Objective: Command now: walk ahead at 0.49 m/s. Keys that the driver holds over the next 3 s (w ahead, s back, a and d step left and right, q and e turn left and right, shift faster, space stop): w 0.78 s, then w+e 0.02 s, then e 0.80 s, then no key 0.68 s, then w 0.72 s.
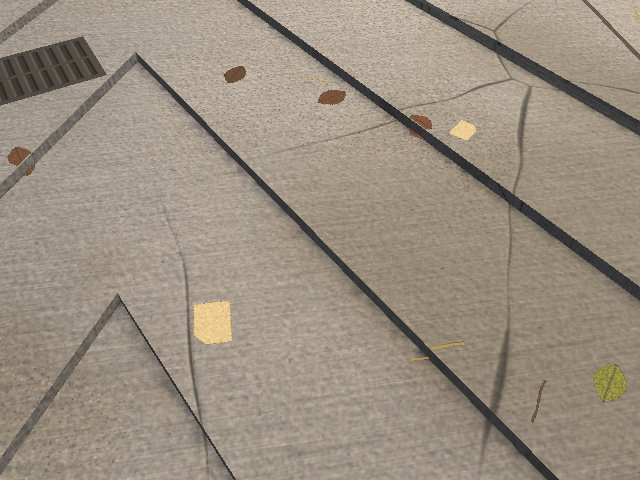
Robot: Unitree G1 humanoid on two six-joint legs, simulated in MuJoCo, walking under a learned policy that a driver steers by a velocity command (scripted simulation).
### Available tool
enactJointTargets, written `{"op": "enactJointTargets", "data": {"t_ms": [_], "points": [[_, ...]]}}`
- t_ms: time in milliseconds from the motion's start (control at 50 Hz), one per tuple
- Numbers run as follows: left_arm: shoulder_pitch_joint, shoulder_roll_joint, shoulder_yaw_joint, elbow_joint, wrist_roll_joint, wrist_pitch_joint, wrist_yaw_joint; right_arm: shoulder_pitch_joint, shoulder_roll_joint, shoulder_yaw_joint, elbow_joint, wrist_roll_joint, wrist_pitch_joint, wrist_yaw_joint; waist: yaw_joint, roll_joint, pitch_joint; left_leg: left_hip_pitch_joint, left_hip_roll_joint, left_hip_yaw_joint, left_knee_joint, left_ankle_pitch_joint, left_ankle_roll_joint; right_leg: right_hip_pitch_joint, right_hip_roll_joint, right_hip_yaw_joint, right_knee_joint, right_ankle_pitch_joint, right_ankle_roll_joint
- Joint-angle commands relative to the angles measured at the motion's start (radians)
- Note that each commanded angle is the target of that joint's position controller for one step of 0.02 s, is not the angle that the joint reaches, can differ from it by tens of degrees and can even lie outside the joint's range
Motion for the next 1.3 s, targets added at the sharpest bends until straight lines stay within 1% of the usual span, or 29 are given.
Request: {"op": "enactJointTargets", "data": {"t_ms": [20, 140, 180, 200, 220, 240, 260, 300, 360, 480, 560, 640, 680, 720, 740, 760, 780, 800, 820, 840, 880, 940, 1060, 1160, 1220, 1240, 1260, 1280, 1300], "points": [[-0.078, 0.025, -0.008, -0.069, 0.003, -0.013, -0.009, -0.003, -0.146, -0.020, -0.065, 0.005, -0.009, -0.017, 0.013, 0.058, 0.079, -0.079, 0.264, -0.144, -0.133, 0.243, 0.140, 0.005, 0.012, -0.033, -0.167, 0.111, 0.015], [-0.223, 0.022, -0.024, -0.135, -0.020, -0.039, -0.050, 0.106, -0.164, -0.023, -0.037, 0.012, 0.024, -0.018, -0.003, 0.117, 0.084, 0.127, 0.323, -0.120, -0.063, 0.422, 0.126, 0.089, 0.111, -0.123, -0.413, -0.019, -0.027], [-0.070, 0.076, 0.002, -0.103, -0.021, -0.046, -0.057, 0.069, -0.173, -0.023, -0.048, 0.013, 0.031, -0.024, 0.104, 0.181, -0.020, 0.150, 0.314, -0.082, 0.105, 0.810, 0.094, 0.329, 0.183, -0.157, -0.473, -0.041, -0.070], [0.110, 0.142, 0.033, -0.050, -0.020, -0.046, -0.054, 0.047, -0.159, -0.016, -0.061, 0.011, 0.030, -0.030, 0.186, 0.178, -0.128, 0.085, 0.270, -0.044, 0.296, 0.890, 0.059, 0.577, 0.182, -0.118, -0.502, -0.004, -0.110], [0.277, 0.238, 0.062, -0.010, -0.001, -0.043, -0.047, 0.099, -0.095, 0.002, -0.088, 0.012, 0.020, -0.028, 0.196, 0.031, -0.286, -0.249, 0.178, 0.012, 0.627, 0.646, -0.007, 0.955, -0.038, 0.225, -0.520, -0.118, -0.228], [0.392, 0.272, 0.070, 0.016, 0.014, -0.032, -0.040, 0.087, -0.047, 0.018, -0.103, 0.003, -0.005, -0.019, 0.214, -0.187, -0.409, -0.489, 0.018, -0.074, 0.924, -0.181, -0.042, 1.154, -0.217, 0.695, -0.753, -0.298, -0.328], [0.328, 0.203, 0.044, 0.010, 0.011, -0.035, -0.034, 0.016, -0.121, -0.010, -0.109, 0.024, -0.029, -0.007, 0.203, -0.189, -0.339, -0.645, 0.042, -0.213, 1.102, -0.303, -0.024, 1.138, -0.216, 0.746, -0.820, -0.359, -0.297], [0.146, 0.118, 0.020, -0.017, -0.001, -0.041, -0.031, -0.104, -0.153, -0.024, -0.150, 0.045, -0.045, -0.007, 0.137, -0.059, -0.103, -0.673, 0.156, -0.149, 1.050, -0.162, 0.007, 0.829, -0.159, 0.446, -0.860, -0.260, -0.236], [0.084, 0.043, 0.001, 0.003, 0.013, -0.051, -0.048, -0.040, -0.099, -0.036, -0.127, 0.035, -0.006, -0.023, 0.037, -0.057, -0.027, -0.495, 0.216, -0.137, 0.935, -0.087, 0.008, 0.585, -0.076, 0.224, -0.953, -0.099, -0.199], [0.193, 0.122, 0.022, 0.047, 0.000, -0.044, -0.010, -0.199, -0.099, -0.047, -0.165, 0.014, 0.007, -0.021, 0.049, -0.025, 0.042, -0.644, 0.234, -0.104, 0.678, 0.161, -0.057, 0.629, -0.062, 0.098, -1.028, -0.034, -0.214], [0.226, 0.150, 0.029, 0.042, -0.009, -0.035, -0.001, -0.325, -0.083, -0.034, -0.189, 0.023, 0.007, -0.010, 0.085, -0.042, 0.064, -0.536, 0.184, -0.042, 0.434, 0.251, -0.080, 0.601, -0.035, 0.011, -1.033, -0.022, -0.184], [0.256, 0.174, 0.042, 0.062, -0.027, -0.027, 0.001, -0.388, -0.107, -0.032, -0.216, 0.025, 0.003, 0.005, 0.095, -0.057, 0.080, -0.516, 0.184, -0.062, 0.332, 0.191, -0.060, 0.713, -0.098, 0.016, -0.989, -0.040, -0.163], [0.247, 0.179, 0.047, 0.065, -0.030, -0.018, 0.002, -0.369, -0.128, -0.037, -0.217, 0.025, -0.005, 0.012, 0.076, -0.057, 0.078, -0.484, 0.179, -0.058, 0.298, 0.119, -0.033, 0.759, -0.120, 0.022, -0.940, -0.039, -0.149], [0.217, 0.174, 0.044, 0.060, -0.026, -0.005, 0.002, -0.220, -0.167, -0.061, -0.174, 0.022, -0.013, 0.010, -0.007, -0.052, 0.016, -0.288, 0.130, -0.007, 0.264, 0.066, -0.002, 0.748, -0.084, -0.014, -0.768, 0.161, -0.117], [0.221, 0.134, 0.030, 0.054, -0.016, 0.000, 0.001, -0.039, -0.228, -0.092, -0.116, 0.023, -0.017, 0.004, -0.071, 0.005, -0.094, -0.049, 0.147, -0.043, 0.262, 0.060, 0.029, 0.669, -0.017, -0.069, -0.520, 0.233, -0.085], [0.304, 0.042, -0.001, 0.021, 0.004, -0.010, -0.007, 0.083, -0.348, -0.118, -0.097, 0.008, -0.014, -0.002, -0.051, 0.255, -0.220, 0.294, 0.384, -0.419, 0.204, -0.012, 0.153, 0.334, 0.116, -0.126, -0.113, -0.022, -0.023], [0.320, 0.021, -0.011, 0.026, -0.001, -0.035, -0.011, 0.110, -0.319, -0.108, -0.090, 0.018, -0.016, 0.008, -0.044, 0.369, -0.304, 0.417, 0.473, -0.775, 0.029, -0.177, 0.235, 0.111, 0.217, -0.011, 0.111, -0.428, -0.006], [0.254, 0.109, 0.010, 0.020, -0.032, -0.052, -0.017, 0.049, -0.238, -0.082, -0.106, 0.015, -0.027, 0.010, -0.044, 0.239, -0.222, 0.343, 0.458, -0.689, 0.031, -0.210, 0.193, 0.014, 0.158, 0.088, 0.230, -0.392, -0.035], [0.187, 0.124, 0.012, 0.002, -0.044, -0.058, -0.015, -0.034, -0.193, -0.068, -0.130, 0.006, -0.032, 0.009, -0.025, 0.164, -0.146, 0.222, 0.438, -0.533, 0.043, -0.043, 0.152, 0.011, 0.114, 0.082, 0.231, -0.306, -0.052], [0.162, 0.118, 0.016, 0.005, -0.035, -0.050, -0.006, -0.117, -0.157, -0.054, -0.142, -0.001, -0.035, 0.011, 0.010, 0.094, -0.092, 0.091, 0.400, -0.391, 0.032, 0.161, 0.127, 0.068, 0.076, 0.070, 0.178, -0.228, -0.046], [0.192, 0.099, 0.024, 0.018, -0.026, -0.017, 0.001, -0.163, -0.098, -0.037, -0.132, -0.016, -0.040, 0.012, 0.065, 0.124, -0.054, -0.042, 0.344, -0.205, 0.012, 0.445, 0.090, 0.189, 0.043, 0.079, 0.086, -0.162, -0.037], [0.193, 0.069, 0.025, 0.008, -0.021, 0.016, 0.001, -0.158, -0.138, -0.043, -0.117, -0.029, -0.041, -0.011, 0.093, 0.113, -0.032, -0.089, 0.331, -0.067, -0.007, 0.687, 0.103, 0.202, 0.072, 0.062, 0.024, -0.087, -0.016], [0.035, 0.045, 0.015, -0.082, -0.002, 0.037, -0.024, -0.182, -0.199, -0.054, -0.131, -0.008, -0.001, -0.065, 0.055, 0.104, -0.020, -0.050, 0.317, 0.089, -0.016, 0.677, 0.093, 0.263, 0.088, -0.034, -0.349, 0.107, 0.008], [-0.017, 0.080, 0.028, -0.139, -0.004, 0.054, -0.048, -0.190, -0.220, -0.069, -0.136, 0.015, 0.048, -0.075, 0.042, 0.104, -0.008, 0.094, 0.369, 0.096, 0.088, 0.674, 0.092, 0.252, 0.107, -0.068, -0.458, -0.008, -0.020], [0.086, 0.118, 0.050, -0.134, -0.010, 0.047, -0.062, -0.237, -0.229, -0.077, -0.167, 0.028, 0.074, -0.085, 0.100, 0.097, -0.054, 0.104, 0.331, 0.125, 0.320, 0.780, 0.037, 0.398, 0.182, -0.128, -0.607, -0.003, -0.073], [0.167, 0.173, 0.073, -0.122, -0.003, 0.041, -0.053, -0.208, -0.221, -0.074, -0.170, 0.024, 0.076, -0.083, 0.135, 0.037, -0.101, 0.029, 0.262, 0.142, 0.493, 0.667, -0.022, 0.563, 0.183, -0.068, -0.705, 0.218, -0.114], [0.220, 0.275, 0.099, -0.127, 0.011, 0.042, -0.027, -0.233, -0.173, -0.056, -0.210, -0.014, 0.069, -0.073, 0.134, -0.150, -0.165, -0.217, 0.168, 0.151, 0.785, 0.174, -0.092, 0.773, -0.014, 0.216, -0.678, 0.723, -0.197], [0.184, 0.302, 0.093, -0.156, 0.032, 0.045, -0.021, -0.175, -0.118, -0.040, -0.240, -0.027, 0.062, -0.057, 0.055, -0.259, -0.290, -0.492, -0.018, 0.008, 1.076, -0.532, -0.137, 0.970, -0.221, 0.580, -0.690, 0.815, -0.430], [0.153, 0.241, 0.077, -0.178, 0.016, 0.045, -0.029, -0.191, -0.158, -0.048, -0.224, -0.007, 0.056, -0.038, 0.088, -0.115, -0.319, -0.523, 0.040, -0.152, 1.134, -0.496, -0.121, 0.915, -0.194, 0.529, -0.727, 0.638, -0.407]]}}
Next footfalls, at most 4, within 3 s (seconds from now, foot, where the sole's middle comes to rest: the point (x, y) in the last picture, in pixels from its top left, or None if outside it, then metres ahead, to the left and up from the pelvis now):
0.20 right None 0.32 -0.15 -0.75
0.74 left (262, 452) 0.57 0.12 -0.75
1.24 right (355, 381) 0.73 -0.09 -0.75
1.68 left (255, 372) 0.76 0.14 -0.75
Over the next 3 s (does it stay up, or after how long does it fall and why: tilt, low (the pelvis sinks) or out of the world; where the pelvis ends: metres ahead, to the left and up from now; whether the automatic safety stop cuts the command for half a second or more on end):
stays up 0.86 -0.08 0.02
